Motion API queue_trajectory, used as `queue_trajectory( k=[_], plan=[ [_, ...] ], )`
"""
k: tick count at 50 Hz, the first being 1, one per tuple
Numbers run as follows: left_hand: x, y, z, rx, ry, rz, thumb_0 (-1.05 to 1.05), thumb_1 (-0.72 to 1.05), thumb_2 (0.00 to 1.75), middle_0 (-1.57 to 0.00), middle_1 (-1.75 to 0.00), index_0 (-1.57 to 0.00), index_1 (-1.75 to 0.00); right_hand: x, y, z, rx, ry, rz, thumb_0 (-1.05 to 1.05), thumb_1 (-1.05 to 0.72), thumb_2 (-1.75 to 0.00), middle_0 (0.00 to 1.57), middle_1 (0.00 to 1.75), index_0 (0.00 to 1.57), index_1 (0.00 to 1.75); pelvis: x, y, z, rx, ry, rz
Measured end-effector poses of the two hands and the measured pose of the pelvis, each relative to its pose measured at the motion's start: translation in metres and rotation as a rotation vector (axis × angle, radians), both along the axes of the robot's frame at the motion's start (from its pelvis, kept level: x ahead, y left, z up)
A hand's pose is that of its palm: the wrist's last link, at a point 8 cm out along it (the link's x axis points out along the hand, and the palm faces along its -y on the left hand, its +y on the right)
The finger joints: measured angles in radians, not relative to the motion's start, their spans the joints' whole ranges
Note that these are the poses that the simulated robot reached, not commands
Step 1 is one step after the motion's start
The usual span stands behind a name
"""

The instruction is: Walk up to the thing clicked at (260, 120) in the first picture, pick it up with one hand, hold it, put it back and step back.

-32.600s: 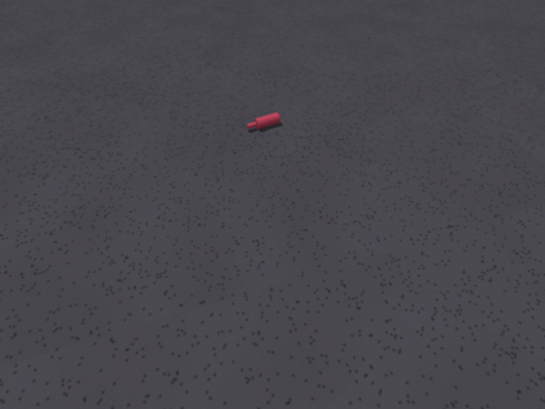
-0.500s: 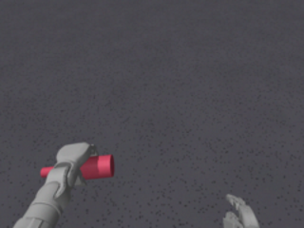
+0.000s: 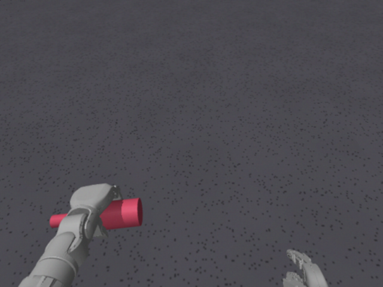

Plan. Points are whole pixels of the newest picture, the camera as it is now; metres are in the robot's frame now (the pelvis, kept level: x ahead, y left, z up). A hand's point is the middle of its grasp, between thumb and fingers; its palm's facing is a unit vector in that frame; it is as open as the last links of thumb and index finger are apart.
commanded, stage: crouch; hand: left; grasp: from above
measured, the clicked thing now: (97, 216) +0.30 +0.23 -0.06
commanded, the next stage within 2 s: lower in 1.72 s
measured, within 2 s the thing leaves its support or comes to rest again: neither
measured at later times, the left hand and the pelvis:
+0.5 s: hand (119, 236) +0.32 +0.24 -0.27, palm faces -0.41 +0.02 -0.91, open 9.3 cm; pelvis -0.05 +0.01 -0.14, yaw +1 degrees
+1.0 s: hand (131, 250) +0.34 +0.25 -0.48, palm faces -0.44 -0.03 -0.90, open 9.4 cm; pelvis -0.08 +0.01 -0.31, yaw +0 degrees
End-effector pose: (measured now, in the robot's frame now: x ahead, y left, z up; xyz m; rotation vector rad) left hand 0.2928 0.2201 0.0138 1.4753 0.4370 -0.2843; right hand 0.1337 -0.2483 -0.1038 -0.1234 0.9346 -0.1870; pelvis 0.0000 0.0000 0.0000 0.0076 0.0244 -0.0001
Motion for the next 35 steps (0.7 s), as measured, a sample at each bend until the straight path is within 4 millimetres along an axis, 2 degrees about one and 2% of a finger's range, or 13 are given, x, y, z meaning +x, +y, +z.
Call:
queue_trajectory(
  k=[7, 12, 17, 22, 29, 35],
  plan=[
    [-0.012, 0.003, -0.045, 0.014, 0.039, -0.016, 0.0, 0.08, 0.41, -0.77, -0.46, -0.8, -0.45, -0.006, -0.007, -0.008, -0.035, 0.049, 0.026, 0.01, -0.9, -0.9, 0.2, 0.3, 0.2, 0.3, -0.007, -0.003, -0.009, -0.003, 0.058, 0.017],
    [-0.006, 0.009, -0.086, 0.061, 0.012, -0.034, 0.0, 0.08, 0.4, -0.77, -0.47, -0.8, -0.45, -0.022, -0.017, -0.032, -0.078, 0.112, 0.036, 0.01, -0.9, -0.9, 0.2, 0.3, 0.2, 0.3, -0.017, -0.003, -0.033, -0.012, 0.159, 0.028],
    [0.008, 0.01, -0.136, 0.083, -0.02, -0.047, 0.0, 0.08, 0.4, -0.77, -0.48, -0.8, -0.47, -0.05, -0.028, -0.071, -0.121, 0.181, 0.019, 0.01, -0.9, -0.9, 0.2, 0.3, 0.2, 0.3, -0.031, 0.0, -0.072, -0.026, 0.27, 0.031],
    [0.022, 0.011, -0.19, 0.091, -0.029, -0.048, 0.0, 0.07, 0.4, -0.77, -0.5, -0.79, -0.48, -0.087, -0.031, -0.117, -0.151, 0.257, -0.013, 0.01, -0.91, -0.9, 0.2, 0.3, 0.2, 0.3, -0.044, 0.005, -0.116, -0.039, 0.374, 0.027],
    [0.035, 0.018, -0.261, 0.1, -0.036, -0.023, -0.01, 0.06, 0.45, -0.76, -0.52, -0.78, -0.5, -0.138, -0.022, -0.186, -0.155, 0.365, -0.049, 0.01, -0.91, -0.9, 0.2, 0.3, 0.2, 0.3, -0.061, 0.01, -0.178, -0.051, 0.482, 0.022],
    [0.043, 0.023, -0.317, 0.092, -0.007, -0.002, -0.01, 0.05, 0.48, -0.75, -0.54, -0.77, -0.53, -0.162, -0.008, -0.237, -0.131, 0.417, -0.049, 0.01, -0.9, -0.9, 0.2, 0.3, 0.2, 0.3, -0.072, 0.013, -0.224, -0.06, 0.543, 0.02]
  ],
)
